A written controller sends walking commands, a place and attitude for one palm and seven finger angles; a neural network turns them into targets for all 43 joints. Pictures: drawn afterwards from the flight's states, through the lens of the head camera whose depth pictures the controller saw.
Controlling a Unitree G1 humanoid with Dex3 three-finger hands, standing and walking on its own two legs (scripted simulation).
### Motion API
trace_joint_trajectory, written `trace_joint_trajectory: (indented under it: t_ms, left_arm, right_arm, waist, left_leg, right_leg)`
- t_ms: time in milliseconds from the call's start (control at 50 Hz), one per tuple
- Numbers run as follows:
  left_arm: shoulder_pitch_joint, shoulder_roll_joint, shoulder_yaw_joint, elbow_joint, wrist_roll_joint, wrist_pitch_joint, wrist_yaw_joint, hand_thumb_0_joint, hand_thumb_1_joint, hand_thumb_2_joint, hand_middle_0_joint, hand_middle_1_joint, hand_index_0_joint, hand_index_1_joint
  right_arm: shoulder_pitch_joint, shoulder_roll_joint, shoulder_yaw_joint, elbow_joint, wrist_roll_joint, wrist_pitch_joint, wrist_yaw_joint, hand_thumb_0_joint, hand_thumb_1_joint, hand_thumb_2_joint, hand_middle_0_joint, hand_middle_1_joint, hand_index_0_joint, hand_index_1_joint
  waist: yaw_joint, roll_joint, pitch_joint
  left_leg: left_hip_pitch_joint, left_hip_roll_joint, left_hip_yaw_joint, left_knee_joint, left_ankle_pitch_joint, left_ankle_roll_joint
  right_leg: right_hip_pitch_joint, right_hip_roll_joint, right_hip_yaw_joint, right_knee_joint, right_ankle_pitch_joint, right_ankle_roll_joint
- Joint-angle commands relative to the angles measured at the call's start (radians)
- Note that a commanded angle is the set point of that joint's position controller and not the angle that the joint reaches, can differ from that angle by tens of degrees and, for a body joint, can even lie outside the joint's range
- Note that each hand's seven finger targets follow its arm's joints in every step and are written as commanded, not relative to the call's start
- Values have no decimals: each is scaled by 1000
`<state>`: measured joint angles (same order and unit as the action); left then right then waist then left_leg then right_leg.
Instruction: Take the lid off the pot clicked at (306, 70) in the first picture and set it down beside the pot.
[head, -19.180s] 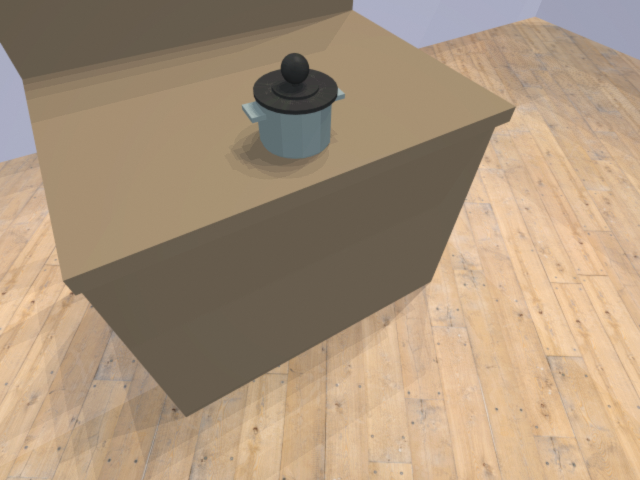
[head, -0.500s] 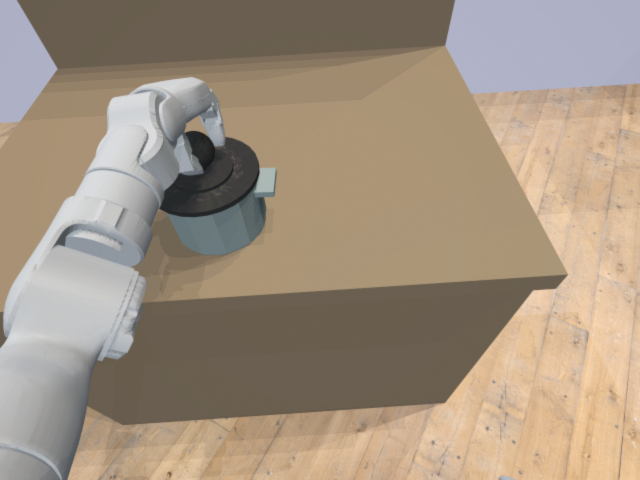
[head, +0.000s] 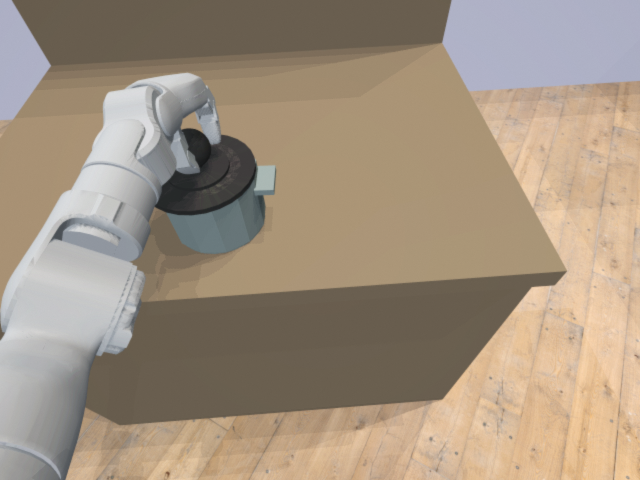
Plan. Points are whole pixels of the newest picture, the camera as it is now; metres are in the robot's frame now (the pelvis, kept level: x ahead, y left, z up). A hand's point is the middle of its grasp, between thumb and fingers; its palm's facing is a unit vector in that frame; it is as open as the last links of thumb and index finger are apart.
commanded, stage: close the fingers and squeeze the knob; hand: left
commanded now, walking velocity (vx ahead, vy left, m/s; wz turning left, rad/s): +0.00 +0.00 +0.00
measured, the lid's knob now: (190, 148) +0.51 +0.15 +0.14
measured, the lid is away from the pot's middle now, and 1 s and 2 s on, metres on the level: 0.01 0.02 0.02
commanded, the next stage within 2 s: lift the lid straight up in 0.14 s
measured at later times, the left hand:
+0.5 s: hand (181, 136) +0.49 +0.14 +0.18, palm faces -0.35 -0.08 -0.93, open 8.1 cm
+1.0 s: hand (160, 114) +0.48 +0.15 +0.22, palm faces -0.30 -0.06 -0.95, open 8.0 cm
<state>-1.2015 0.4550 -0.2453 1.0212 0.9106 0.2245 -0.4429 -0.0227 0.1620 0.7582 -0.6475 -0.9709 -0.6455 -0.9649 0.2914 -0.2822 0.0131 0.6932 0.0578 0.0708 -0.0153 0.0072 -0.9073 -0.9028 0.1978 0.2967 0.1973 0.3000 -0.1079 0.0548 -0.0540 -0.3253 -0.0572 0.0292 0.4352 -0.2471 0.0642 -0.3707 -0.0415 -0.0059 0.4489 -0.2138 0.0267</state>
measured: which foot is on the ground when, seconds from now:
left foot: down 0.00-1.00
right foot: down 0.00-1.00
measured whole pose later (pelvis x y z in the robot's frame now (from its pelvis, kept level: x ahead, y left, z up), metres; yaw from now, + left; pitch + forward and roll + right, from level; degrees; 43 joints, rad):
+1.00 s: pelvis +0.00 +0.00 +0.00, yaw +2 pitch +6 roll +0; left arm -1.30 0.47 -0.31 0.98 0.90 0.28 -0.51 0.00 0.15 0.76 -0.65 -0.97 -0.66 -0.97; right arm 0.25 -0.28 0.02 0.70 0.06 0.02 -0.02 0.01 -0.91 -0.90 0.20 0.30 0.20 0.30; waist -0.08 0.05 -0.04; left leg -0.29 -0.06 0.00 0.42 -0.23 0.06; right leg -0.33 -0.05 -0.03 0.44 -0.21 0.02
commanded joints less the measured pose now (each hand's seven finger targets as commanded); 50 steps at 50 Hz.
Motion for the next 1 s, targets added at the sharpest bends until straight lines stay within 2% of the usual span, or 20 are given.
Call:
trace_joint_trajectory:
  t_ms: [0,80,100,140,200,220,300,380,480,540,580,640,700,720,760,840,900,920,940,980]
  left_arm:
    - [-531,166,5,-158,8,7,37,0,502,913,-799,-1045,-795,-1044]
    - [-544,252,70,-149,29,12,45,0,540,934,-820,-1055,-815,-1055]
    - [-518,239,64,-144,16,8,46,0,550,939,-826,-1057,-819,-1058]
    - [-542,203,31,-144,22,7,40,0,564,946,-833,-1060,-826,-1064]
    - [-514,208,37,-145,12,5,40,0,575,953,-841,-1066,-834,-1068]
    - [-539,248,67,-155,26,5,44,0,576,955,-843,-1067,-837,-1068]
    - [-598,171,0,-188,11,6,40,0,580,959,-847,-1071,-841,-1070]
    - [-674,272,75,-245,27,3,46,0,582,961,-849,-1073,-844,-1070]
    - [-622,288,97,-273,29,0,38,0,583,962,-849,-1073,-844,-1071]
    - [-561,219,53,-222,20,27,21,0,583,962,-850,-1073,-845,-1071]
    - [-560,241,61,-202,18,42,9,0,583,962,-850,-1074,-845,-1071]
    - [-650,207,28,-316,13,34,1,0,583,962,-850,-1074,-845,-1071]
    - [-646,279,81,-366,1,32,-2,0,583,962,-850,-1074,-845,-1071]
    - [-668,312,105,-348,18,34,-5,0,583,962,-850,-1074,-845,-1071]
    - [-645,297,89,-260,21,49,-15,0,583,962,-850,-1074,-845,-1071]
    - [-706,171,-23,-259,21,53,-16,0,583,962,-850,-1074,-845,-1071]
    - [-720,211,11,-293,9,46,-12,0,583,962,-850,-1074,-845,-1071]
    - [-741,238,30,-274,25,45,-11,0,583,962,-850,-1074,-845,-1071]
    - [-747,193,-6,-219,25,51,-17,0,583,962,-850,-1074,-845,-1071]
    - [-795,214,3,-255,22,48,-14,0,583,962,-850,-1074,-845,-1071]
  right_arm:
    - [18,-138,-45,-96,2,-27,-7,0,-900,-900,200,300,200,300]
    - [27,-140,-41,-92,-2,-34,-8,0,-900,-900,200,300,200,300]
    - [24,-142,-43,-97,-4,-33,-8,0,-900,-900,200,300,200,300]
    - [26,-136,-41,-93,-2,-33,-7,0,-900,-900,200,300,200,300]
    - [25,-143,-43,-96,-2,-31,-6,0,-900,-900,200,300,200,300]
    - [28,-139,-43,-92,-1,-30,-6,0,-900,-900,200,300,200,300]
    - [23,-134,-45,-90,0,-38,-8,0,-900,-900,200,300,200,300]
    - [32,-131,-43,-90,-5,-62,-13,0,-900,-900,200,300,200,300]
    - [20,-126,-46,-97,-8,-82,-7,0,-900,-900,200,300,200,300]
    - [10,-127,-46,-94,-5,-73,2,0,-900,-900,200,300,200,300]
    - [0,-133,-41,-93,0,-65,2,0,-900,-900,200,300,200,300]
    - [-17,-124,-44,-109,-5,-77,1,0,-900,-900,200,300,200,300]
    - [-18,-133,-45,-113,-9,-81,-4,0,-900,-900,200,300,200,300]
    - [-10,-127,-43,-104,-10,-81,-5,0,-900,-900,200,300,200,300]
    - [-14,-129,-37,-95,-2,-72,-7,0,-900,-900,200,300,200,300]
    - [-30,-122,-35,-95,2,-71,-4,0,-900,-900,200,300,200,300]
    - [-27,-131,-36,-101,-5,-76,-6,0,-900,-900,200,300,200,300]
    - [-21,-125,-33,-95,-7,-76,-9,0,-900,-900,200,300,200,300]
    - [-22,-123,-31,-86,-2,-75,-12,0,-900,-900,200,300,200,300]
    - [-19,-123,-30,-86,3,-80,-11,0,-900,-900,200,300,200,300]
  waist:
    - [-8,-70,-367]
    - [4,-76,-397]
    - [6,-53,-392]
    - [-5,-78,-384]
    - [1,-70,-384]
    - [2,-76,-394]
    - [-14,-33,-391]
    - [-1,-35,-463]
    - [19,-37,-490]
    - [14,-61,-411]
    - [14,-99,-371]
    - [9,-35,-438]
    - [16,-34,-494]
    - [17,-75,-491]
    - [14,-122,-406]
    - [-4,-49,-362]
    - [1,-5,-428]
    - [1,-35,-444]
    - [-13,-41,-405]
    - [-7,-41,-410]
  left_leg:
    - [215,18,-65,-7,382,4]
    - [212,13,-64,-11,349,5]
    - [206,10,-62,-5,368,6]
    - [202,12,-62,-13,331,4]
    - [204,13,-63,-4,371,6]
    - [210,16,-63,-7,362,4]
    - [246,17,-72,-5,387,2]
    - [280,13,-78,-6,407,3]
    - [300,14,-84,6,510,2]
    - [274,13,-78,5,513,4]
    - [231,8,-68,-10,436,7]
    - [304,8,-81,2,473,7]
    - [326,8,-89,14,534,8]
    - [306,6,-88,8,502,8]
    - [238,-2,-69,-15,399,12]
    - [265,1,-78,-15,377,1]
    - [309,4,-89,-5,416,-5]
    - [292,1,-89,-10,379,-5]
    - [274,-1,-80,-15,344,-3]
    - [276,1,-86,-27,335,-5]
  right_leg:
    - [102,51,-45,-14,310,-63]
    - [128,53,-37,-7,308,-63]
    - [130,49,-36,-10,322,-66]
    - [119,52,-40,-12,299,-62]
    - [126,51,-39,-12,321,-65]
    - [131,52,-36,-10,315,-63]
    - [96,53,-42,-16,305,-66]
    - [140,54,-31,-9,340,-63]
    - [182,51,-28,-3,406,-61]
    - [153,53,-34,-14,401,-60]
    - [164,53,-36,-17,385,-60]
    - [152,51,-33,-17,376,-61]
    - [197,49,-27,-13,429,-62]
    - [214,51,-25,-10,427,-58]
    - [210,49,-31,-19,398,-58]
    - [120,52,-42,-26,322,-64]
    - [127,48,-39,-23,323,-69]
    - [144,51,-37,-20,311,-65]
    - [119,52,-40,-24,295,-66]
    - [126,52,-43,-24,288,-67]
